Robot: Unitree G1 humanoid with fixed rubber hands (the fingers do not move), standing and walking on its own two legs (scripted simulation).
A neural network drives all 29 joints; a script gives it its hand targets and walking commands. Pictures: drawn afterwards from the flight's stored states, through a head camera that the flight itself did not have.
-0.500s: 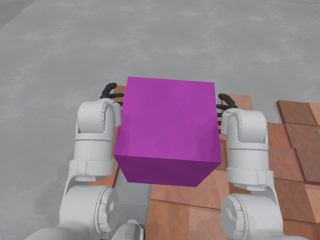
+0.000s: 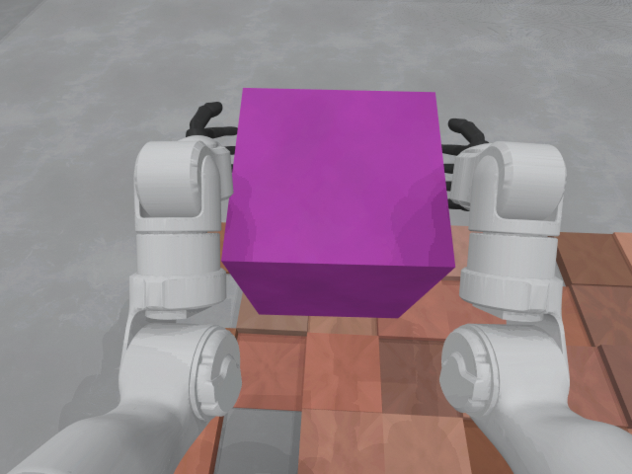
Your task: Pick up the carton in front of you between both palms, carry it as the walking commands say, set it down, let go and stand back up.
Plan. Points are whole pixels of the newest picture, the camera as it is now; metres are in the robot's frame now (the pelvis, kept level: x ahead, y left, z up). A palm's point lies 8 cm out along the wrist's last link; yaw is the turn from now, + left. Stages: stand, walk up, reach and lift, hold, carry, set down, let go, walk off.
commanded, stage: carry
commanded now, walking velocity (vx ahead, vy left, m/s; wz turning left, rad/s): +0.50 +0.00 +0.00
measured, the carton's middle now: (332, 221) +0.41 +0.00 +0.08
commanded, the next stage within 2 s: none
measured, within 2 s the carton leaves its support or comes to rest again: neither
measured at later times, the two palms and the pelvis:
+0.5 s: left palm (200, 70) +0.70 +0.22 +0.12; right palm (370, 80) +0.68 -0.06 +0.12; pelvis +0.30 +0.08 -0.02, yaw +1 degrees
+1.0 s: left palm out of the picture +1.00 +0.30 +0.20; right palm out of the picture +1.05 +0.03 +0.18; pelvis +0.63 +0.10 +0.02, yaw +4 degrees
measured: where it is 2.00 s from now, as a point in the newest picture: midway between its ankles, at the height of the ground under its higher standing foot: (282, 206)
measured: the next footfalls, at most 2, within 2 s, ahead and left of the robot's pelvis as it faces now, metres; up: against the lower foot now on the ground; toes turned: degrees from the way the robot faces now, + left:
left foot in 0.26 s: +0.33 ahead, +0.12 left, -0.03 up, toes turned +6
right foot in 0.70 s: +0.63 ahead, +0.01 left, +0.01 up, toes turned +1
